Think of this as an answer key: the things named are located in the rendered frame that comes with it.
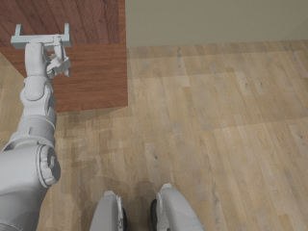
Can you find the robot left upper arm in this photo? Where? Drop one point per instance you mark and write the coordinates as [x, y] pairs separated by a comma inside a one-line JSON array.
[[26, 174]]

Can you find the robot shin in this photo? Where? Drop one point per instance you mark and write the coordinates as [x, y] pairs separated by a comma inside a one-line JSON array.
[[119, 223], [162, 221]]

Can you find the robot left hand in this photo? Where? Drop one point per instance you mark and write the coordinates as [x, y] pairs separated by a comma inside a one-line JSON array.
[[39, 63]]

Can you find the handle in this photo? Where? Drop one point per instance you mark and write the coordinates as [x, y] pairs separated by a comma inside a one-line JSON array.
[[19, 42]]

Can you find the robot left forearm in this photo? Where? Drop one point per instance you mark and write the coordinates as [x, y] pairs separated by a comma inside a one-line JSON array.
[[38, 121]]

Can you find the right robot shin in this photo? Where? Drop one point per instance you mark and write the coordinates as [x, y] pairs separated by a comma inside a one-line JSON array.
[[162, 221]]

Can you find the drawer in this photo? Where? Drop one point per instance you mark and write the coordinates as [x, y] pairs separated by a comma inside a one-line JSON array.
[[90, 21]]

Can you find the left robot shin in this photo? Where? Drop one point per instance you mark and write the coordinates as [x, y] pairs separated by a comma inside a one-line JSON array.
[[119, 223]]

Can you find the cabinet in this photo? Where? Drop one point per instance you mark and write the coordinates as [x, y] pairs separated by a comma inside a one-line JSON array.
[[98, 73]]

